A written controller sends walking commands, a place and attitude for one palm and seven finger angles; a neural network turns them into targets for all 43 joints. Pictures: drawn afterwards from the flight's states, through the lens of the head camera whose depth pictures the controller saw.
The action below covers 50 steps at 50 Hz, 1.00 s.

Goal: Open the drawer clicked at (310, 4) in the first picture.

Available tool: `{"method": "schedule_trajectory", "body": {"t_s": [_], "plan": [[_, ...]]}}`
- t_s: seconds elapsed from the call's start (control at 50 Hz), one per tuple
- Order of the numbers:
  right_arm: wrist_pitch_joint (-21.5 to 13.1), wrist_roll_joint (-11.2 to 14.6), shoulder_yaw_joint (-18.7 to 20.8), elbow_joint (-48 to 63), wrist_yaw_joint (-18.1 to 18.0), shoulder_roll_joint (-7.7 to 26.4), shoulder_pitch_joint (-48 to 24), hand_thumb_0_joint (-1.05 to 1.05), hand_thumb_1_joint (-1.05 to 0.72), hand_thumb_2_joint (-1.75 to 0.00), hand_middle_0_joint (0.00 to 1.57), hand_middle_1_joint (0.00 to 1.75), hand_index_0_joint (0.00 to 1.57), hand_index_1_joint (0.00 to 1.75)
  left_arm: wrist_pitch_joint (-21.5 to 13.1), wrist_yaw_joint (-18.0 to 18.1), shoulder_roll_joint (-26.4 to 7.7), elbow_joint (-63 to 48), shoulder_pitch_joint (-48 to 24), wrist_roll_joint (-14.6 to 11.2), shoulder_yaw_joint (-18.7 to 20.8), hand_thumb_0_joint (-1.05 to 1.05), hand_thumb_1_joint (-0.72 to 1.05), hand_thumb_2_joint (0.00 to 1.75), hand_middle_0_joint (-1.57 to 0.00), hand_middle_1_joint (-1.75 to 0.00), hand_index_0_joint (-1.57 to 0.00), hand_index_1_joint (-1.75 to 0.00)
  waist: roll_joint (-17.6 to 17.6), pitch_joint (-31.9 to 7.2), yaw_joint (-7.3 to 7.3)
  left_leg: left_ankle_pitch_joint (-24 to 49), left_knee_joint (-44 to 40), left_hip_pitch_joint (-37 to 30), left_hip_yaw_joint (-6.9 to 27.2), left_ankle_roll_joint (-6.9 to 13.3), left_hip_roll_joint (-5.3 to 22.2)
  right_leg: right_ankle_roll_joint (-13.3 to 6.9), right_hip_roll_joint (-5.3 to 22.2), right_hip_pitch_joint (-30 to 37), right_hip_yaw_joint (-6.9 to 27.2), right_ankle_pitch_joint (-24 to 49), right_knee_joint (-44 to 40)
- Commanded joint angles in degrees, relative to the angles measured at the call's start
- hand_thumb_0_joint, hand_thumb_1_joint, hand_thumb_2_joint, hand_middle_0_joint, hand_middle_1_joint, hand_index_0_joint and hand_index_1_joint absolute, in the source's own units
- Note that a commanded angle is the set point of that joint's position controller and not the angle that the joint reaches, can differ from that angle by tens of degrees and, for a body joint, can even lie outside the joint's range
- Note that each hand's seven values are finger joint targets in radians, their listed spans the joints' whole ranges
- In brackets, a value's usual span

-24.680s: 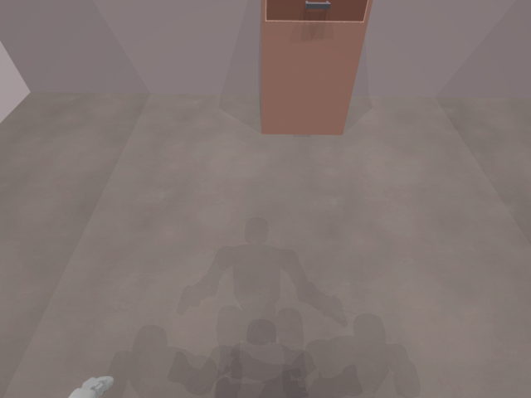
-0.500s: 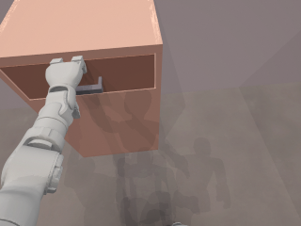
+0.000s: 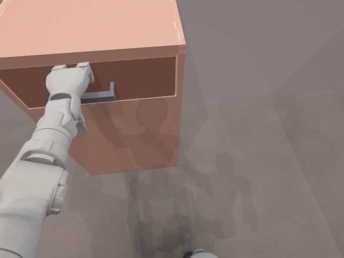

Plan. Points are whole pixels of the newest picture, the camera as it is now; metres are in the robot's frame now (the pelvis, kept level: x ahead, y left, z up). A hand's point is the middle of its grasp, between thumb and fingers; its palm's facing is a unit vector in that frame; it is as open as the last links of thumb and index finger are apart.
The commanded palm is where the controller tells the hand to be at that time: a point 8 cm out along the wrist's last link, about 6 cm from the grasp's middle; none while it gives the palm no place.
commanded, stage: re-aim the fingers above the handle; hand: left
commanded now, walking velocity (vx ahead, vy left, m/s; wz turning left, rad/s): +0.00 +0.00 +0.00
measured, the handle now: (95, 92) +0.56 +0.18 +0.00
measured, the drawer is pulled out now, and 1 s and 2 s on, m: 0.00 0.00 0.00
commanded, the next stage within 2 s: lower the fingers behind the handle in 0.98 s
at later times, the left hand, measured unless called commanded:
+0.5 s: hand (70, 95) +0.50 +0.22 +0.05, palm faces -0.08 +0.00 -1.00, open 13.7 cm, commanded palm +0.48 +0.21 +0.11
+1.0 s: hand (73, 94) +0.50 +0.21 +0.06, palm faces -0.06 +0.00 -1.00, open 13.7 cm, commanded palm +0.48 +0.21 +0.11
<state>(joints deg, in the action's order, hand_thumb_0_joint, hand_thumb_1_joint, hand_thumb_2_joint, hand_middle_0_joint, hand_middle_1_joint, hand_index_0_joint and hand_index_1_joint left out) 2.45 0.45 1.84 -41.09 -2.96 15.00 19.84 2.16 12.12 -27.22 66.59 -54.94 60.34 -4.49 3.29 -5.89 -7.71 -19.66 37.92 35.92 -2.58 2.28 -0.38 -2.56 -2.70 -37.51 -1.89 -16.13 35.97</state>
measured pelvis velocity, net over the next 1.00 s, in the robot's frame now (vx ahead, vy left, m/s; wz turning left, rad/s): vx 0.00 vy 0.01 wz -0.01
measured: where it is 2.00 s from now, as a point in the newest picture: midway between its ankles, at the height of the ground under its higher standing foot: outside the picture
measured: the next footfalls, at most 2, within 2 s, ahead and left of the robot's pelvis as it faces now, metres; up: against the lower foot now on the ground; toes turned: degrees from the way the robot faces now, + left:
none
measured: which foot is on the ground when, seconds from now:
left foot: down 0.00-1.00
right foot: down 0.00-1.00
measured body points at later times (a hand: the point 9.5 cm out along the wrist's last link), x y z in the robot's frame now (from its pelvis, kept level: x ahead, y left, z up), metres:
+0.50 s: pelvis +0.00 +0.01 +0.00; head +0.09 +0.00 +0.44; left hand +0.50 +0.21 +0.11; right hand +0.02 -0.25 -0.14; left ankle -0.03 +0.09 -0.72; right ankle +0.00 -0.09 -0.72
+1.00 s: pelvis +0.00 +0.01 +0.00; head +0.09 -0.01 +0.44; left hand +0.50 +0.21 +0.11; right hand +0.02 -0.26 -0.14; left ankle -0.03 +0.09 -0.72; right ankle +0.00 -0.09 -0.72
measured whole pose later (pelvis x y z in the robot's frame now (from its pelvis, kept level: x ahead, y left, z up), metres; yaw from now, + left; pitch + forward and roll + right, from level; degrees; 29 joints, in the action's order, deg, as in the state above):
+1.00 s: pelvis +0.00 +0.01 +0.00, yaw -1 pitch +17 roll -1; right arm 3.9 0.1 1.9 -41.3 -1.7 14.4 19.6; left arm 4.7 14.6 -25.7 65.1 -54.2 60.7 -4.1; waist 4.0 -7.0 -6.8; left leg -20.2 38.3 35.5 -3.2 3.0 -0.6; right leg -1.8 -2.6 -37.1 -1.1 -16.3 36.0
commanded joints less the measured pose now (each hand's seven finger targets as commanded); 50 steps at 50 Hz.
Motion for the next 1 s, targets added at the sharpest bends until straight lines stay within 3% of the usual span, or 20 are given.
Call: {"method": "schedule_trajectory", "body": {"t_s": [0.0,0.04,0.1,0.18,0.24,0.3,0.34,0.4,0.46,0.5,0.62,0.68,0.7,0.78,0.8,0.88,0.92,0.94,0.96,0.98], "plan": [[-1.35,-0.53,4.02,3.06,-0.99,8.5,8.72,0.0,-0.9,-0.9,0.2,0.3,0.2,0.3,-6.5,1.55,-12.62,-19.51,-30.02,0.51,2.22,0.0,-0.5,0.3,-0.3,-1.2,-0.3,-1.2,2.25,-27.8,-1.05,23.23,0.32,-14.34,2.39,0.95,-1.28,0.94,0.26,13.65,3.63,20.23,-1.94],[-1.5,-0.92,4.25,2.63,-0.68,8.21,9.52,0.0,-0.9,-0.9,0.2,0.3,0.2,0.3,-8.05,3.34,-13.13,-20.92,-29.09,1.26,3.55,0.0,-0.5,0.3,-0.3,-1.2,-0.3,-1.2,5.47,-29.21,-0.21,27.97,1.5,-16.83,3.18,0.39,-0.94,0.57,-0.23,10.86,2.87,20.61,-0.51],[-1.22,-1.26,4.25,2.05,0.13,8.55,9.57,0.0,-0.9,-0.9,0.2,0.3,0.2,0.3,-6.89,6.72,-15.65,-18.07,-26.35,1.35,7.26,0.0,-0.5,0.3,-0.3,-1.2,-0.3,-1.2,2.43,-28.36,0.71,30.14,1.94,-14.55,3.4,-0.02,-0.79,0.46,-0.6,10.74,2.0,21.02,0.38],[-0.68,-1.09,3.82,2.03,1.21,8.96,8.86,0.0,-0.9,-0.9,0.2,0.3,0.2,0.3,-1.03,9.72,-15.05,-12.4,-23.63,1.96,6.96,0.0,-0.5,0.3,-0.3,-1.2,-0.3,-1.2,-0.55,-25.61,0.95,27.27,0.95,-10.59,2.49,-0.12,-0.73,0.67,-0.68,11.41,1.11,20.42,0.38],[-0.11,-0.97,3.7,2.64,1.33,8.94,7.99,0.0,-0.9,-0.9,0.2,0.3,0.2,0.3,1.35,10.07,-16.67,-14.32,-25.9,2.53,7.43,0.0,-0.5,0.3,-0.3,-1.2,-0.3,-1.2,0.46,-29.48,1.73,28.83,0.57,-11.5,2.0,-0.02,-0.87,0.78,-0.51,14.86,1.54,22.87,0.45],[0.63,-0.69,3.45,2.65,1.03,9.15,7.26,0.0,-0.9,-0.9,0.2,0.3,0.2,0.3,3.37,8.98,-17.15,-12.59,-24.92,2.25,7.43,0.0,-0.5,0.3,-0.3,-1.2,-0.3,-1.2,-1.97,-28.28,1.6,28.26,-0.46,-11.1,1.94,0.08,-0.85,0.91,-0.49,16.45,1.5,23.12,-0.47],[0.71,-0.22,3.02,3.03,0.71,9.12,6.61,0.0,-0.9,-0.9,0.2,0.3,0.2,0.3,4.52,7.65,-16.17,-9.86,-24.31,1.73,5.61,0.0,-0.5,0.3,-0.3,-1.2,-0.3,-1.2,-3.5,-24.15,0.86,22.18,-1.89,-8.75,1.45,0.33,-1.02,1.26,-0.27,16.48,1.77,20.33,-1.86],[0.51,0.02,3.19,3.57,-0.1,9.31,6.71,0.0,-0.9,-0.9,0.2,0.3,0.2,0.3,2.77,5.07,-17.39,-11.71,-24.49,1.29,6.09,0.0,-0.5,0.3,-0.3,-1.2,-0.3,-1.2,-3.83,-26.14,0.98,22.06,-2.26,-10.27,1.36,0.72,-0.94,1.23,0.03,18.5,2.44,20.88,-2.47],[-0.12,0.04,3.53,3.75,-0.4,8.81,7.53,0.0,-0.9,-0.9,0.2,0.3,0.2,0.3,-0.13,2.39,-10.24,-13.53,-24.58,1.0,0.22,0.0,-0.5,0.3,-0.3,-1.2,-0.3,-1.2,-1.71,-24.09,-0.41,22.37,-2.07,-13.54,1.98,0.7,-0.58,1.18,-0.11,14.19,2.12,18.43,-3.2],[-0.46,-0.22,4.22,3.84,-0.14,8.5,8.18,0.0,-0.9,-0.9,0.2,0.3,0.2,0.3,-3.06,1.19,-6.29,-17.58,-24.73,-0.01,-1.82,0.0,-0.5,0.3,-0.3,-1.2,-0.3,-1.2,-0.7,-25.59,-0.95,26.58,-1.12,-18.18,2.74,0.79,-0.14,1.02,-0.49,12.12,2.08,18.82,-3.36],[-0.58,-0.74,4.5,2.48,0.35,8.3,8.69,0.0,-0.9,-0.9,0.2,0.3,0.2,0.3,-7.62,3.72,-8.37,-20.96,-26.91,0.16,1.03,0.0,-0.5,0.3,-0.3,-1.2,-0.3,-1.2,1.44,-23.72,-0.23,28.61,-0.08,-18.45,4.53,0.02,-0.12,0.5,-0.78,7.67,1.38,16.36,-1.76],[-0.77,-1.17,4.47,1.93,1.15,8.29,8.44,0.0,-0.9,-0.9,0.2,0.3,0.2,0.3,-6.43,7.91,-10.49,-20.65,-28.53,1.43,3.65,0.0,-0.5,0.3,-0.3,-1.2,-0.3,-1.2,3.99,-24.83,0.44,29.11,0.62,-18.05,4.67,-0.79,-0.17,0.12,-1.03,6.24,0.85,15.27,-0.5],[-0.72,-1.36,4.45,1.77,1.19,8.56,8.29,0.0,-0.9,-0.9,0.2,0.3,0.2,0.3,-5.65,9.1,-12.75,-20.54,-28.76,1.91,5.6,0.0,-0.5,0.3,-0.3,-1.2,-0.3,-1.2,3.11,-26.45,0.82,30.77,1.02,-17.62,4.75,-0.83,-0.28,0.02,-1.1,7.34,0.76,16.49,0.07],[-0.33,-1.29,3.77,2.03,1.75,8.55,7.19,0.0,-0.9,-0.9,0.2,0.3,0.2,0.3,0.44,11.43,-13.26,-14.15,-26.56,2.58,5.78,0.0,-0.5,0.3,-0.3,-1.2,-0.3,-1.2,1.57,-25.93,1.14,27.36,0.48,-13.58,3.25,-0.65,-0.71,0.25,-0.94,10.09,0.63,17.46,0.17],[-0.04,-1.26,3.61,2.1,1.58,8.87,7.02,0.0,-0.9,-0.9,0.2,0.3,0.2,0.3,1.69,11.13,-15.03,-13.21,-26.39,2.38,6.99,0.0,-0.5,0.3,-0.3,-1.2,-0.3,-1.2,-0.25,-27.59,1.34,27.92,0.28,-12.75,3.04,-0.48,-0.78,0.34,-0.77,12.79,0.91,19.41,0.19],[0.4,-0.24,3.52,2.88,1.07,9.04,6.88,0.0,-0.9,-0.9,0.2,0.3,0.2,0.3,4.87,6.73,-12.05,-9.87,-25.13,1.24,2.51,0.0,-0.5,0.3,-0.3,-1.2,-0.3,-1.2,-2.91,-25.99,0.18,22.99,-1.31,-10.91,1.6,0.24,-0.87,1.14,-0.23,16.14,1.83,20.75,-1.84],[0.53,-0.17,3.73,3.38,0.56,9.09,7.19,0.0,-0.9,-0.9,0.2,0.3,0.2,0.3,3.29,3.7,-11.16,-11.95,-24.0,0.07,1.61,0.0,-0.5,0.3,-0.3,-1.2,-0.3,-1.2,-3.21,-28.13,0.15,24.91,-1.34,-12.66,1.53,0.64,-0.85,1.35,0.01,18.41,2.45,23.54,-2.38],[0.79,0.09,3.67,3.53,0.32,9.23,7.14,0.0,-0.9,-0.9,0.2,0.3,0.2,0.3,2.71,2.74,-13.51,-11.34,-22.09,0.1,3.63,0.0,-0.5,0.3,-0.3,-1.2,-0.3,-1.2,-3.92,-27.23,0.79,23.99,-1.51,-12.05,1.61,0.71,-0.96,1.33,-0.1,18.66,2.39,22.83,-2.57],[0.73,-0.06,3.47,3.69,0.14,9.12,6.65,0.0,-0.9,-0.9,0.2,0.3,0.2,0.3,2.03,1.65,-10.35,-11.51,-22.26,-0.2,0.71,0.0,-0.5,0.3,-0.3,-1.2,-0.3,-1.2,-4.09,-24.77,-0.13,22.96,-1.78,-11.72,1.45,0.86,-1.02,1.44,0.08,17.83,2.53,22.72,-3.11],[0.67,0.04,3.53,3.68,0.02,9.12,6.99,0.0,-0.9,-0.9,0.2,0.3,0.2,0.3,0.71,0.9,-11.12,-12.72,-21.58,-0.56,1.85,0.0,-0.5,0.3,-0.3,-1.2,-0.3,-1.2,-4.54,-23.9,0.15,22.33,-2.0,-11.55,1.69,0.91,-0.94,1.4,0.07,17.68,2.49,21.98,-3.27]]}}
